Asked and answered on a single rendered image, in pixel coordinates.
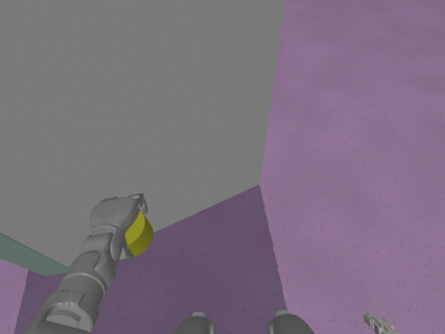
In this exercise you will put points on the left robot arm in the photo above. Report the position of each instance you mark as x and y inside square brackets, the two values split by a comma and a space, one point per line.
[74, 307]

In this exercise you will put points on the left robot hand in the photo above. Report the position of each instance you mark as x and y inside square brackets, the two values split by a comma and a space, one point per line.
[121, 212]

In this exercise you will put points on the right robot hand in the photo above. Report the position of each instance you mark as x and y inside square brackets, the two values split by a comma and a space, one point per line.
[379, 325]

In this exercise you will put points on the tin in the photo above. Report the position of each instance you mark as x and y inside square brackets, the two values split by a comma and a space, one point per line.
[139, 236]

